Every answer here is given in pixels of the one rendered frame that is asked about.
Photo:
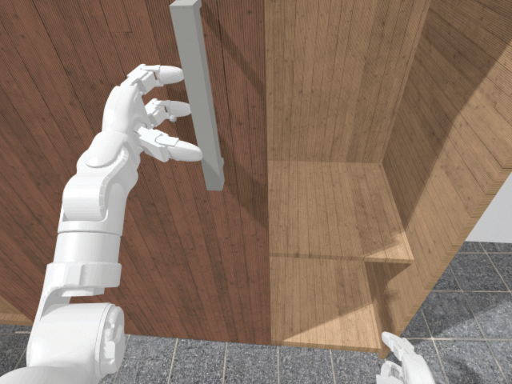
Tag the robot right hand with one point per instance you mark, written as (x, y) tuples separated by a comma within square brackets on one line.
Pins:
[(414, 368)]

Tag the wardrobe door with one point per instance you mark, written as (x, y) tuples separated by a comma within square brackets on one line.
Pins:
[(7, 308), (195, 262)]

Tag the robot left upper arm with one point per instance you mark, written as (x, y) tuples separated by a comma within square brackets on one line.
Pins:
[(74, 344)]

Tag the handle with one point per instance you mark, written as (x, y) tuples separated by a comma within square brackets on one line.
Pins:
[(187, 24)]

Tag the robot left forearm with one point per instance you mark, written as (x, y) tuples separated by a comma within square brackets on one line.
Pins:
[(91, 224)]

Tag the robot left hand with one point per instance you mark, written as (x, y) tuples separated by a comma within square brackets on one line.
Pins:
[(125, 112)]

